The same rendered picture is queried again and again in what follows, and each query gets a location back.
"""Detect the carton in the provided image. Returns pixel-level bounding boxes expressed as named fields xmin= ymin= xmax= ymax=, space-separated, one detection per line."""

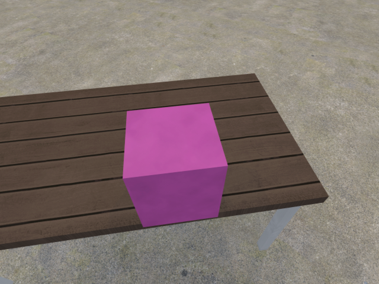
xmin=123 ymin=103 xmax=228 ymax=227

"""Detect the table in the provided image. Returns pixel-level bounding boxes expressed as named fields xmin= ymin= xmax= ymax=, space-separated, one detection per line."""
xmin=0 ymin=73 xmax=329 ymax=284

